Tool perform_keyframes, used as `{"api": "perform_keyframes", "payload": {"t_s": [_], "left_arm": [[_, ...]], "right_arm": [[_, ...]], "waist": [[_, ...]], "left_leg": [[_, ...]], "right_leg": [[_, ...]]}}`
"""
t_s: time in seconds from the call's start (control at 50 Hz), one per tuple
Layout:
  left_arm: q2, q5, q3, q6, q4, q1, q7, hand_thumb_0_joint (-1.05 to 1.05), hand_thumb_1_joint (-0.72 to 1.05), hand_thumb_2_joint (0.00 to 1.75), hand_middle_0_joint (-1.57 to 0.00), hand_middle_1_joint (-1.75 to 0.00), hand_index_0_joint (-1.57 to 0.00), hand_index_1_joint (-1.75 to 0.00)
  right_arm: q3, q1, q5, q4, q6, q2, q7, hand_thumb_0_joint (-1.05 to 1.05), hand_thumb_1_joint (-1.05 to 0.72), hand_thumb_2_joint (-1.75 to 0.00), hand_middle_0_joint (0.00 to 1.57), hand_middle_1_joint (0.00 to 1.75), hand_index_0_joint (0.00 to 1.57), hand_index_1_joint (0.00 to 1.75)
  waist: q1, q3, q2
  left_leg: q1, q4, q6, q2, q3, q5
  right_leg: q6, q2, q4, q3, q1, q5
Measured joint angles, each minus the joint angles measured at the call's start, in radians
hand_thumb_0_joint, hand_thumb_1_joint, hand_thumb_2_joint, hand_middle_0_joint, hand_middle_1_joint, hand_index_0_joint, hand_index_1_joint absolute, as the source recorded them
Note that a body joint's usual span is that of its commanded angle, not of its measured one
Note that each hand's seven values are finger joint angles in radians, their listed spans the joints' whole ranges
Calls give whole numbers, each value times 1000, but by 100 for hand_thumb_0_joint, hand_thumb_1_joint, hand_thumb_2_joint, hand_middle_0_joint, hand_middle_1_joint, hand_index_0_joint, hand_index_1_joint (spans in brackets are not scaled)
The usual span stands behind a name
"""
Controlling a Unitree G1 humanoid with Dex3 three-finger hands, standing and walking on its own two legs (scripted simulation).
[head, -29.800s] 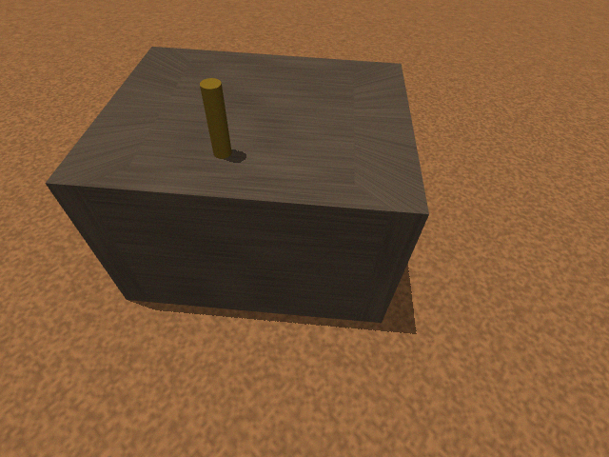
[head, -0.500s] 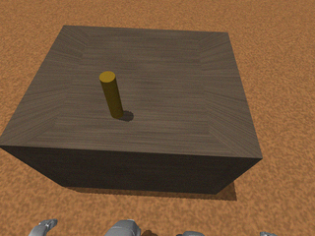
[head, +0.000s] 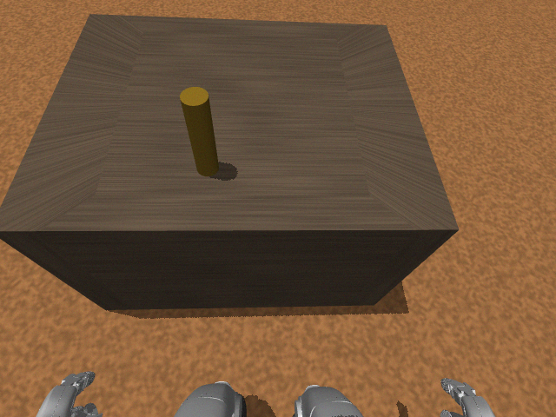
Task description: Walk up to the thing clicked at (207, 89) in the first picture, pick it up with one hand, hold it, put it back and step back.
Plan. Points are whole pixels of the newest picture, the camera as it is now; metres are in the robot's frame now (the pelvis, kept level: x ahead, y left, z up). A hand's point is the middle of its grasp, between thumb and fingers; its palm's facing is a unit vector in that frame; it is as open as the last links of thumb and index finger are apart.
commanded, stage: step back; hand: left
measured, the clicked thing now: (202, 136) +0.60 +0.16 -0.06
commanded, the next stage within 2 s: none
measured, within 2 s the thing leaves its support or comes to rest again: neither
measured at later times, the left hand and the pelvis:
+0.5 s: hand out of the picture -0.01 +0.29 -0.15, palm faces +0.05 -0.93 -0.36, open 7.4 cm; pelvis -0.12 +0.02 +0.00, yaw +3 degrees
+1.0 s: hand out of the picture -0.21 +0.23 -0.12, palm faces -0.02 -0.91 -0.42, open 7.4 cm; pelvis -0.28 -0.03 +0.01, yaw -2 degrees
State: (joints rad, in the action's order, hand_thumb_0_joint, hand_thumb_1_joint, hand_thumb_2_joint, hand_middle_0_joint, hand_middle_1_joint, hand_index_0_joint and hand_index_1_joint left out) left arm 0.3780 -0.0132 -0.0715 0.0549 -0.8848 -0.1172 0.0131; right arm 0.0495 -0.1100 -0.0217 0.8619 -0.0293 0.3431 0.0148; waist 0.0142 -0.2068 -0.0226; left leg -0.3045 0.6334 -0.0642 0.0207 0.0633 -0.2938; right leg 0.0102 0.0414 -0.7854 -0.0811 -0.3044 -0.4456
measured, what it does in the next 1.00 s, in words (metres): walks backwards: right foot, then left foot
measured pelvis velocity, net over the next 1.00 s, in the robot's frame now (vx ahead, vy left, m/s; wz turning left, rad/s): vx -0.28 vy -0.03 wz -0.03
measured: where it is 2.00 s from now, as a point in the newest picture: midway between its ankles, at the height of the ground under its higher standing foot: outside the picture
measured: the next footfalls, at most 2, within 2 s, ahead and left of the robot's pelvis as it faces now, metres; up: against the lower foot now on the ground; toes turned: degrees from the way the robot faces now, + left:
right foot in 0.04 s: +0.03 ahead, -0.12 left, +0.00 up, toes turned +3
left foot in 0.42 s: -0.08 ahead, +0.14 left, +0.00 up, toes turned +0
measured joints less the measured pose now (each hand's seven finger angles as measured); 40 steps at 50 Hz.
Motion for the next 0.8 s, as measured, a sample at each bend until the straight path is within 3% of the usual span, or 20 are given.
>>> {"api": "perform_keyframes", "payload": {"t_s": [0.04,0.1,0.16,0.22,0.26,0.36,0.4,0.44,0.48,0.52,0.56,0.62,0.72,0.8], "left_arm": [[-4,-5,-2,-7,-2,-10,-4,1,90,90,-20,-30,-20,-30],[-32,-14,1,-16,-5,-20,-11,1,90,90,-20,-30,-20,-30],[-27,-16,3,-21,20,-42,-19,1,90,90,-20,-30,-20,-30],[-32,-13,0,-18,40,-44,-12,1,90,90,-20,-30,-20,-30],[-36,-16,1,-15,57,-35,-9,1,90,90,-20,-30,-20,-30],[-35,-22,8,-15,112,0,-3,1,90,90,-20,-30,-20,-30],[-24,-16,9,-10,131,11,-5,1,90,90,-20,-30,-20,-30],[4,-8,3,3,130,26,-8,1,90,90,-20,-30,-20,-30],[12,-3,-7,20,110,17,-4,1,90,90,-20,-30,-20,-30],[8,-7,-9,35,82,7,-3,1,90,90,-20,-30,-20,-30],[12,0,-14,36,74,-11,-8,1,90,90,-20,-30,-20,-30],[24,1,-27,24,79,-48,-16,1,90,90,-20,-30,-20,-30],[40,-6,-35,21,69,-85,-14,1,90,90,-20,-30,-20,-30],[39,-6,-29,17,49,-90,-21,1,90,90,-20,-30,-20,-30]], "right_arm": [[-1,9,4,-5,-5,9,-4,0,-90,-90,20,30,21,30],[4,19,18,9,-16,31,-6,0,-91,-90,20,30,21,30],[2,15,23,20,-26,25,-3,0,-91,-90,20,30,21,30],[-4,-4,28,18,-18,37,-3,0,-91,-90,20,30,21,30],[-5,-19,26,12,-12,51,1,0,-91,-90,20,30,21,30],[0,-40,19,9,-3,77,10,0,-91,-90,20,30,21,30],[2,-45,12,12,3,75,9,0,-91,-90,20,30,21,30],[5,-33,-1,24,9,41,7,0,-91,-90,20,30,21,30],[-4,-39,-13,20,10,17,-6,0,-91,-90,20,30,21,30],[-11,-55,-18,16,12,9,-13,0,-91,-90,20,30,21,30],[-16,-62,-22,18,9,1,-12,0,-91,-90,20,30,21,30],[-15,-53,-17,10,13,-1,-8,1,-90,-90,20,30,21,30],[-6,-11,-10,-34,21,13,1,0,-90,-90,20,30,21,30],[-3,24,-13,-68,14,35,-1,0,-90,-90,20,30,21,30]], "waist": [[-7,5,11],[3,5,83],[-27,24,50],[-37,39,35],[-38,44,39],[-27,24,52],[-21,16,44],[-34,-16,-26],[-39,-9,-51],[-10,14,-22],[-11,36,-14],[-28,49,-21],[-41,28,-26],[-42,13,-15]], "left_leg": [[-22,39,5,-3,12,-12],[-45,82,19,-30,-35,-13],[-99,303,45,50,-109,-204],[-126,465,57,97,-178,-229],[-119,488,67,95,-201,-220],[-25,246,82,27,-168,-212],[32,74,76,2,-137,-137],[64,13,62,35,-95,-50],[59,17,53,32,-78,-46],[41,10,47,0,-113,-28],[34,-37,49,-26,-121,12],[17,-86,56,-48,-104,62],[-37,-70,59,-69,-75,100],[-97,-18,78,-88,-54,117]], "right_leg": [[-15,-8,109,23,45,69],[-33,25,142,61,60,106],[-46,-5,138,35,34,122],[-40,-32,185,28,18,168],[-34,-41,205,33,-1,195],[-13,-59,185,67,-56,225],[-2,-68,141,80,-87,219],[4,-102,84,43,-110,211],[-12,-55,-9,-21,-138,65],[-17,26,-188,-44,-166,-56],[-22,76,-336,-68,-185,-59],[-8,90,-429,-92,-171,-29],[32,39,-288,-84,-68,-52],[25,-16,-35,-22,28,-33]]}}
